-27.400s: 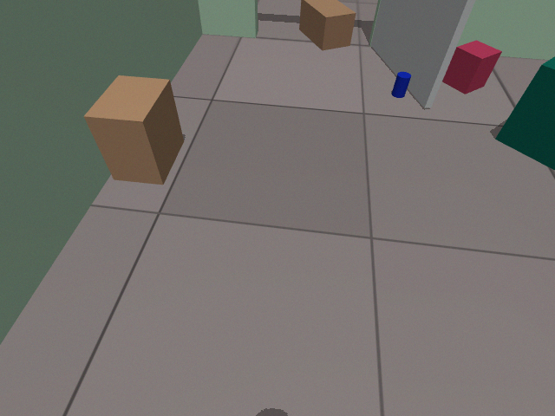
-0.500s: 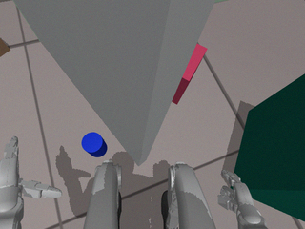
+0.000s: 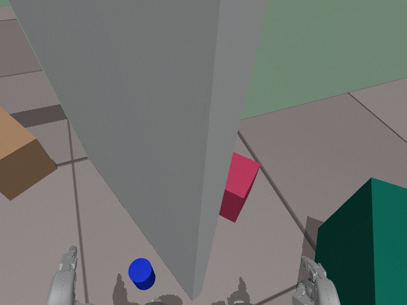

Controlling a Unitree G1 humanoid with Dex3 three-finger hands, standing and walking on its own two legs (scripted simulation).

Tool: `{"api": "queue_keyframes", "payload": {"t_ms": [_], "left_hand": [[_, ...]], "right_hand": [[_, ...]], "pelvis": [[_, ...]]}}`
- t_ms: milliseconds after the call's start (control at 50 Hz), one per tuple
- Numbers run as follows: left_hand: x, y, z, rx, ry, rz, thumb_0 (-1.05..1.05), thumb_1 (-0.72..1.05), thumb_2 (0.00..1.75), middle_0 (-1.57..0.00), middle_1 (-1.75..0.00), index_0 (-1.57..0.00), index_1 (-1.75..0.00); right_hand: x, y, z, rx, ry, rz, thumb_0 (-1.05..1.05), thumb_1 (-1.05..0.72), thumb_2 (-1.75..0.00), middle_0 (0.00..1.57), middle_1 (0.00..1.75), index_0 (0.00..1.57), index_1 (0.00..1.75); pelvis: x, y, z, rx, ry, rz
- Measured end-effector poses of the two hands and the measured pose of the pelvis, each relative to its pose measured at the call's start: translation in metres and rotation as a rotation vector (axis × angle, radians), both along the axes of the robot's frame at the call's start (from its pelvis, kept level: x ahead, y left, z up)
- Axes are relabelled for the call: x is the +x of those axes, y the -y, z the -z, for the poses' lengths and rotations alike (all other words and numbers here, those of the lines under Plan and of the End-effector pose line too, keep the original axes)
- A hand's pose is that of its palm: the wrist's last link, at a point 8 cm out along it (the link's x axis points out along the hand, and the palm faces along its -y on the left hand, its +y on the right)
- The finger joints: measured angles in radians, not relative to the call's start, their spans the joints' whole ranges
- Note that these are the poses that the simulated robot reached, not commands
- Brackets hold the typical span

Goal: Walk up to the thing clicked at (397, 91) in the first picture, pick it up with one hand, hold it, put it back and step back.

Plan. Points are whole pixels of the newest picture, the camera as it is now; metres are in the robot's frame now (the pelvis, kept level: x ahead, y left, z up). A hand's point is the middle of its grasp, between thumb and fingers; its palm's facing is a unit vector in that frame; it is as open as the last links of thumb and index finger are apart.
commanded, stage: home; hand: left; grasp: from the side
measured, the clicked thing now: (142, 274) +0.35 +0.20 -0.63
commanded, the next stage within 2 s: stand in 1.80 s
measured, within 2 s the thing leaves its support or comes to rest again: neither
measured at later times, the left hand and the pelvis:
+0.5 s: hand (102, 300) +0.17 +0.17 -0.04, palm faces +0.11 -0.95 -0.29, open 17.6 cm; pelvis +0.00 -0.01 +0.02, yaw +1 degrees
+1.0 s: hand out of the picture +0.16 +0.16 -0.04, palm faces +0.10 -0.95 -0.29, open 17.5 cm; pelvis -0.01 -0.02 +0.02, yaw +0 degrees
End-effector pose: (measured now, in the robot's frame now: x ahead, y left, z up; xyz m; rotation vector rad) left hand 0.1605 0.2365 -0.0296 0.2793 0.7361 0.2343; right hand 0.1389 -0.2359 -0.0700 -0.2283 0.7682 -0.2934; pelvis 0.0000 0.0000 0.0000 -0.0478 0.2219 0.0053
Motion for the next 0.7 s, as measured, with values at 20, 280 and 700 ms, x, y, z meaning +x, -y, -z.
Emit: {"api": "queue_keyframes", "payload": {"t_ms": [20, 280, 700], "left_hand": [[-0.001, 0.002, -0.005, -0.004, 0.008, 0.005, 0.0, -0.53, 0.06, -0.05, -0.06, -0.05, -0.06], [-0.016, 0.009, -0.019, -0.032, -0.002, -0.001, 0.0, -0.54, 0.06, -0.05, -0.06, -0.05, -0.05], [-0.017, 0.025, -0.021, -0.043, -0.01, 0.006, -0.01, -0.56, 0.04, -0.05, -0.06, -0.05, -0.05]], "right_hand": [[0.001, -0.001, -0.003, 0.003, 0.01, -0.001, 0.01, -0.9, -0.9, 0.2, 0.3, 0.2, 0.3], [0.02, -0.004, -0.023, 0.001, 0.086, -0.057, 0.01, -0.9, -0.9, 0.21, 0.3, 0.21, 0.3], [0.009, 0.017, -0.023, -0.003, 0.075, -0.047, 0.01, -0.9, -0.9, 0.2, 0.3, 0.2, 0.3]], "pelvis": [[0.001, -0.001, -0.003, 0.0, 0.008, 0.0], [0.003, 0.001, -0.015, 0.008, 0.067, -0.006], [0.0, 0.015, -0.02, 0.02, 0.083, -0.004]]}}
